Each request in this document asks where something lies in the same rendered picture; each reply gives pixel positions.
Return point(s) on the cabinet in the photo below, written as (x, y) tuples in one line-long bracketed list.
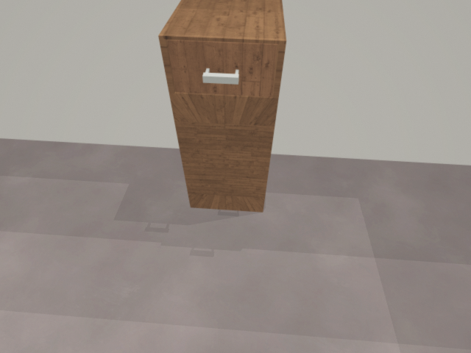
[(225, 140)]

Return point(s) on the handle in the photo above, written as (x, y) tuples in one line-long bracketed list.
[(220, 78)]

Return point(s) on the drawer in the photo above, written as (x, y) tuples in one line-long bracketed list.
[(255, 62)]

